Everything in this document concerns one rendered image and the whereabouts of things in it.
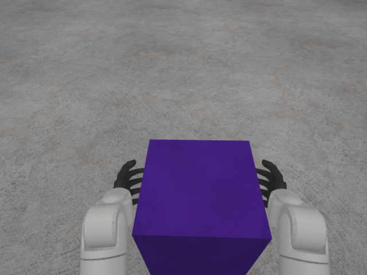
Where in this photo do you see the right robot hand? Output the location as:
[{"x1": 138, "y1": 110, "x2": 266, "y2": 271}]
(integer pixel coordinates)
[{"x1": 256, "y1": 160, "x2": 287, "y2": 208}]

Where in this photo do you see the robot right forearm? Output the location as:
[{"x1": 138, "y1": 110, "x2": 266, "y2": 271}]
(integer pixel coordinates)
[{"x1": 267, "y1": 188, "x2": 330, "y2": 275}]

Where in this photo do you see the carton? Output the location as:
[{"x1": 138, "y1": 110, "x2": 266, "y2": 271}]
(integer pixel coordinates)
[{"x1": 132, "y1": 139, "x2": 272, "y2": 275}]

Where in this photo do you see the robot left forearm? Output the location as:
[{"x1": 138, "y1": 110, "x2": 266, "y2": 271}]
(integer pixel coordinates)
[{"x1": 80, "y1": 187, "x2": 134, "y2": 275}]

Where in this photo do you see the left robot hand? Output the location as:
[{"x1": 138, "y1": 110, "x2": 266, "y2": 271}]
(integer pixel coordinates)
[{"x1": 113, "y1": 160, "x2": 144, "y2": 205}]

